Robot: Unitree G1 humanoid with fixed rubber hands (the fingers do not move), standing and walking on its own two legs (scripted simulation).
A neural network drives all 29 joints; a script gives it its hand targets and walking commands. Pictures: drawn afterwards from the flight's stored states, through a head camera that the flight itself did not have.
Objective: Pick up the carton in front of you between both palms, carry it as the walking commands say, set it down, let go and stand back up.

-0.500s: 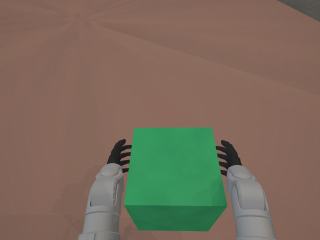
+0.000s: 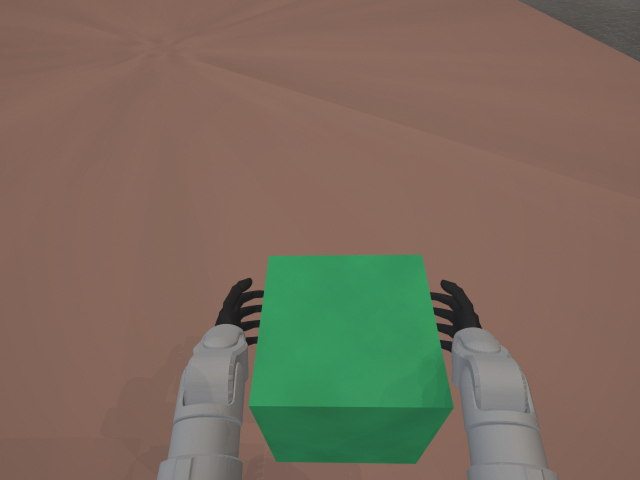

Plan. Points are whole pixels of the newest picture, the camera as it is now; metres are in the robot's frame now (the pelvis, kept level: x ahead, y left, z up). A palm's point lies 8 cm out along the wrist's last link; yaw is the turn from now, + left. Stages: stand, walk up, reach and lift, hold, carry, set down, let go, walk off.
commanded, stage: carry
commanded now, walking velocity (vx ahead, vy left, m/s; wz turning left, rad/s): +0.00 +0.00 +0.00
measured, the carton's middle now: (345, 363) +0.29 +0.00 -0.05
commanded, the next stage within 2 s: hold in 0.88 s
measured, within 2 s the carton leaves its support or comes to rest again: neither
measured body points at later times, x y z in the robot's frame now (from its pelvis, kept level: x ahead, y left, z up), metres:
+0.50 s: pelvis -0.01 -0.01 +0.00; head -0.03 -0.01 +0.45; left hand +0.29 +0.14 +0.03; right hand +0.29 -0.16 +0.03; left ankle +0.05 +0.11 -0.74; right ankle -0.04 -0.09 -0.74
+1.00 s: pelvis -0.02 -0.01 +0.01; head -0.03 -0.01 +0.46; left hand +0.28 +0.12 +0.03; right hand +0.27 -0.18 +0.03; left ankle +0.05 +0.13 -0.73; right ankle -0.04 -0.09 -0.74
